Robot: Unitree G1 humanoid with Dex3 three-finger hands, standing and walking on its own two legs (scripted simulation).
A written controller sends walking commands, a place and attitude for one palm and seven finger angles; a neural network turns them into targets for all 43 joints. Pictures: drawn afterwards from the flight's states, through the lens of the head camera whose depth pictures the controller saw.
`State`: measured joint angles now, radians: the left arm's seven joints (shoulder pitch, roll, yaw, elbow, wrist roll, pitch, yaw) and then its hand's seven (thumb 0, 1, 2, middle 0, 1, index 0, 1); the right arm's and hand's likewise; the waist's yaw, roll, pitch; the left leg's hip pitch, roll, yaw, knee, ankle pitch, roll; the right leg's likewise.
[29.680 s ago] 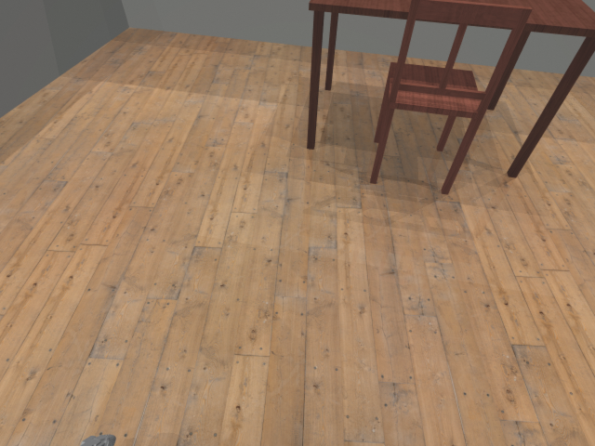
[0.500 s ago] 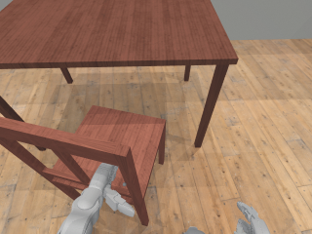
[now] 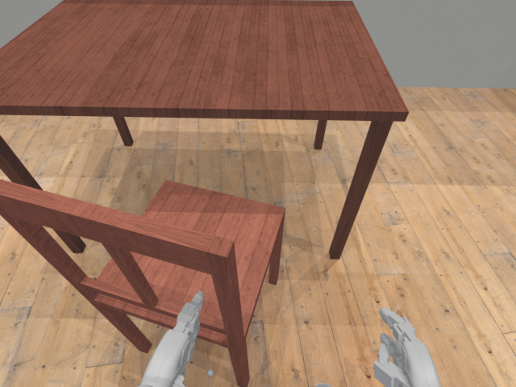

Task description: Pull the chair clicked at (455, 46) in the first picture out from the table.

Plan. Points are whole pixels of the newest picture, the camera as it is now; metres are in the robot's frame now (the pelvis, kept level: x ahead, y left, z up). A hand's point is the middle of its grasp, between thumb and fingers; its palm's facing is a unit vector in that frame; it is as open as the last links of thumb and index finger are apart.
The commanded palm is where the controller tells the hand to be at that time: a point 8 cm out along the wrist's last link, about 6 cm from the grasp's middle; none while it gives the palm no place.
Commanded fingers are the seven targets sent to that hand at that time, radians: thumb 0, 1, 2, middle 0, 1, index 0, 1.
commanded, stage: draw the fingers out of the gap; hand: left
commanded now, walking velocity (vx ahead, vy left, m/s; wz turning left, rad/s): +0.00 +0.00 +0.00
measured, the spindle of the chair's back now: (133, 274) +0.33 +0.23 -0.05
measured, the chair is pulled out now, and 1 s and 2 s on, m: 0.22 0.22 0.22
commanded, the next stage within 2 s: draw the hand back to the body in 0.08 s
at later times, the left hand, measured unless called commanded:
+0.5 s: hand (176, 367) +0.16 +0.11 +0.06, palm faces +0.00 -1.00 -0.03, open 17.5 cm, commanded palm +0.12 +0.17 +0.06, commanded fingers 0.00 -0.55 0.20 0.00 0.00 0.00 0.00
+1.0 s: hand (83, 334) +0.17 +0.19 +0.13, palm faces +0.28 -0.89 -0.35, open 15.0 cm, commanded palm +0.13 +0.24 +0.16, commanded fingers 0.00 0.21 0.57 -0.10 -0.16 -0.10 -0.16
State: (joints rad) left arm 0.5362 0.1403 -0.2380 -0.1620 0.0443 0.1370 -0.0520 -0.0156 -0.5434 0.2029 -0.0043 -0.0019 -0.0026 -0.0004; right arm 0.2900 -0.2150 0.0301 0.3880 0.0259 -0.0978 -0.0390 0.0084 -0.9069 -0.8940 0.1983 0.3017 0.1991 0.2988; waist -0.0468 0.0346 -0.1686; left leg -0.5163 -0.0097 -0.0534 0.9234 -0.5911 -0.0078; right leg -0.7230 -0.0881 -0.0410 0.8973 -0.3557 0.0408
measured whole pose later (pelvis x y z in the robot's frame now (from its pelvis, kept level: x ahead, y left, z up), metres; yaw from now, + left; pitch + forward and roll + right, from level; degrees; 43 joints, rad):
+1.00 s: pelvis +0.00 -0.01 +0.03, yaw +1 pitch +2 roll -1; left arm 0.66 0.28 0.09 -0.44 -0.03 -0.06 0.16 -0.01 -0.13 0.40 -0.07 -0.09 -0.06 -0.09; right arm 0.27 -0.22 0.00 0.53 0.03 -0.17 -0.12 0.01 -0.91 -0.89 0.20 0.30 0.20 0.30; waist 0.03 0.07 -0.08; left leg -0.23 0.01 -0.07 0.70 -0.50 -0.02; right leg -0.43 -0.07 -0.07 0.70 -0.29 0.03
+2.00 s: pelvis +0.01 +0.01 +0.05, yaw -1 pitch -3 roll -1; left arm 0.44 0.34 0.41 -0.40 -0.05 -0.19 0.15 0.01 0.88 0.90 -0.21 -0.30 -0.21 -0.30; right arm 0.21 -0.19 0.01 0.62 0.01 -0.15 -0.06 0.01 -0.91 -0.89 0.20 0.30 0.20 0.30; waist 0.05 0.06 0.02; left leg -0.01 0.00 -0.03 0.45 -0.39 0.01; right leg -0.23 -0.07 -0.04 0.47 -0.18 0.05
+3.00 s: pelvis -0.08 -0.01 +0.04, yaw +0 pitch +1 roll +0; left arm 0.50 0.39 0.42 -0.54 -0.01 -0.22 0.20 0.01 0.88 0.90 -0.21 -0.30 -0.21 -0.30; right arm 0.20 -0.20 -0.01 0.64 0.00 -0.05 -0.06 0.01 -0.91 -0.89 0.20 0.30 0.20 0.30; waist 0.00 -0.04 0.03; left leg -0.35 0.01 -0.05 0.67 -0.34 -0.01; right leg -0.48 -0.05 -0.03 0.51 -0.08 0.02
